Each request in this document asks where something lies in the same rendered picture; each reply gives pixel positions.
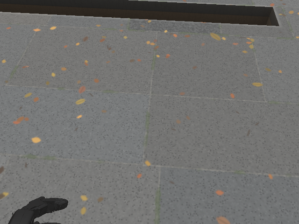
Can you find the robot left hand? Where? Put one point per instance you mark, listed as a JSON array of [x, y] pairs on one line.
[[37, 208]]

